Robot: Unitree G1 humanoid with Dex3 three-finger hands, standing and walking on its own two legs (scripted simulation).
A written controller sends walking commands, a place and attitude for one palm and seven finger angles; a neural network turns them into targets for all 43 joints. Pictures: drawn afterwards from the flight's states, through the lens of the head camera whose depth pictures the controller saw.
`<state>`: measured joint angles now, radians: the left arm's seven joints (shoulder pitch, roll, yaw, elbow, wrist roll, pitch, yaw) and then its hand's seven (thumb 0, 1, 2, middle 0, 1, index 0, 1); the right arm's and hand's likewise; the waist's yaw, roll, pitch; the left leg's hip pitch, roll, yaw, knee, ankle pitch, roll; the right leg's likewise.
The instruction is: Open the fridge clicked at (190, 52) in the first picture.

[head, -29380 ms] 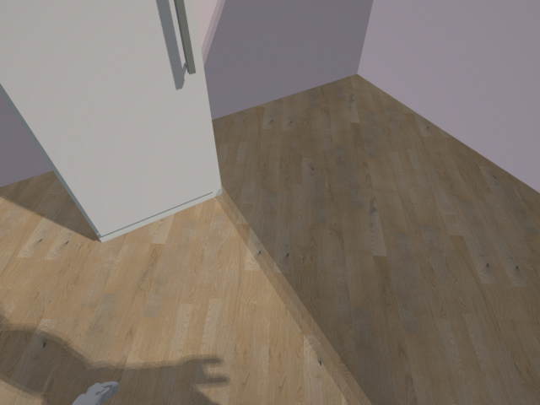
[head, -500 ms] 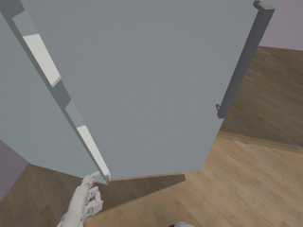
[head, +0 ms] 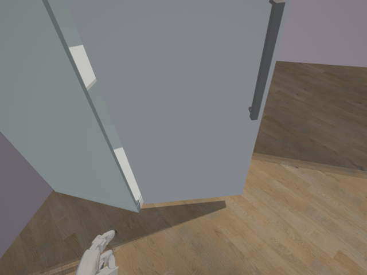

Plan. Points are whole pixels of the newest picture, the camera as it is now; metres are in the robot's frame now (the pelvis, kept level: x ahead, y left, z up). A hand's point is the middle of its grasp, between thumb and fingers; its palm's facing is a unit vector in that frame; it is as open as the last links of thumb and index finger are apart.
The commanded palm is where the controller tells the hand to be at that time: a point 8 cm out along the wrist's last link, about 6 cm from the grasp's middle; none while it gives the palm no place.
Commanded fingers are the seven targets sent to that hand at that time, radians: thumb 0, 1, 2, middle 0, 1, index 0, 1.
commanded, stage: stop stepping back and stand still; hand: right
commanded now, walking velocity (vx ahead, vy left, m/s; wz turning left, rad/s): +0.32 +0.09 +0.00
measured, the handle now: (261, 68) +0.66 -0.18 +0.13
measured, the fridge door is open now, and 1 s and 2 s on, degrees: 70 70 70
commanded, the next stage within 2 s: let the arm hang, fingers relaxed in 0.54 s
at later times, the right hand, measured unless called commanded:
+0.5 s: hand out of the picture +0.14 -0.29 +0.22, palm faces +0.46 +0.78 -0.43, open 7.4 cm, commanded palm +0.07 -0.33 +0.18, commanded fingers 0.00 -0.90 -0.90 0.20 0.30 0.20 0.30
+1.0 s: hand out of the picture +0.03 -0.20 -0.18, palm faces +0.14 +0.98 -0.17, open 6.8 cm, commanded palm none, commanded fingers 0.00 -0.90 -0.90 0.20 0.30 0.20 0.30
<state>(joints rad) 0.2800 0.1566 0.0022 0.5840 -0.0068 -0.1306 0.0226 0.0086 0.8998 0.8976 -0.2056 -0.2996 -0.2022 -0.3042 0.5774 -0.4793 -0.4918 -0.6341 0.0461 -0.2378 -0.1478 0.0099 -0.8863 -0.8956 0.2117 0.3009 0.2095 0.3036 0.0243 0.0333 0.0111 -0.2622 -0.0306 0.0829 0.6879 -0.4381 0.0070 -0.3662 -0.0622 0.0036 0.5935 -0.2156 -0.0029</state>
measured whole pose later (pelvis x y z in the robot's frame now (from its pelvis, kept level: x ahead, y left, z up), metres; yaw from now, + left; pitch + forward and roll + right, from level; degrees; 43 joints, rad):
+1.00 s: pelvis +0.00 -0.01 -0.01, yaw -7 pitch +1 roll +0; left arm 0.32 0.20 0.00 0.87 0.03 0.02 0.02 0.01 0.90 0.90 -0.20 -0.30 -0.20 -0.30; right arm 0.31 -0.19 -0.04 0.81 -0.03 0.01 -0.01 -0.04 -1.02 -0.89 0.21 0.30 0.21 0.30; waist 0.01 0.06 0.05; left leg -0.34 0.00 0.06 0.69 -0.37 0.02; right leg -0.33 -0.03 -0.02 0.72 -0.41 0.00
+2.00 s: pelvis +0.00 -0.05 +0.01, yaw -3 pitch -2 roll +0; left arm 0.33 0.12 -0.01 1.11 0.01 -0.01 0.05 0.00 0.91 0.90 -0.20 -0.30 -0.20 -0.30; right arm 0.30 -0.13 0.00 1.12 -0.01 0.01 -0.04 0.00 -0.91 -0.90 0.20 0.30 0.20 0.30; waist 0.01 0.00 0.06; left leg -0.15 0.03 -0.02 0.44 -0.26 -0.04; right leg -0.10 0.03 -0.09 0.43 -0.30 -0.06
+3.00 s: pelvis +0.01 -0.04 +0.01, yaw -3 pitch -1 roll +0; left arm 0.31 0.12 0.00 1.12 0.01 -0.01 0.05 0.00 0.91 0.90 -0.20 -0.30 -0.20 -0.30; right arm 0.28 -0.13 -0.01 1.13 -0.01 0.00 -0.04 0.01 -0.92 -0.90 0.20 0.30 0.20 0.30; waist 0.01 0.00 0.06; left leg -0.15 0.01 -0.01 0.43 -0.26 -0.02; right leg -0.10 0.01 -0.08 0.42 -0.30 -0.04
